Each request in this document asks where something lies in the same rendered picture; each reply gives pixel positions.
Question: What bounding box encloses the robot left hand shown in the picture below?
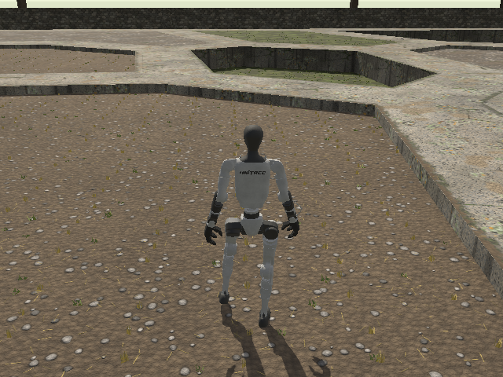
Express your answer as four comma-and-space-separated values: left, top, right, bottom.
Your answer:
204, 224, 222, 245

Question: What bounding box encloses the robot torso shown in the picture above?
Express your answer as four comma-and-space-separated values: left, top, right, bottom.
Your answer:
234, 155, 271, 236

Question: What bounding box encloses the right robot forearm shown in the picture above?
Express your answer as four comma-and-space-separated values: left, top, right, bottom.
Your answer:
282, 190, 298, 223

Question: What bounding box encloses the robot right shin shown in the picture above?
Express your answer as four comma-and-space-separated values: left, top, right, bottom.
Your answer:
260, 266, 274, 317

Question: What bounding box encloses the left robot upper arm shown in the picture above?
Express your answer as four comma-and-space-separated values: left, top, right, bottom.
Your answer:
216, 158, 237, 203

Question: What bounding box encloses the right robot upper arm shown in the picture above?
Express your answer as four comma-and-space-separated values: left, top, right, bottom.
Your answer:
269, 159, 290, 202

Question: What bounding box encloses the left robot forearm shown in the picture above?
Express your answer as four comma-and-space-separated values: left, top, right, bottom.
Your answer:
206, 190, 223, 228

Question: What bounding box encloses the robot right hand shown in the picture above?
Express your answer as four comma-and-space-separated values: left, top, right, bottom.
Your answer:
281, 220, 299, 238

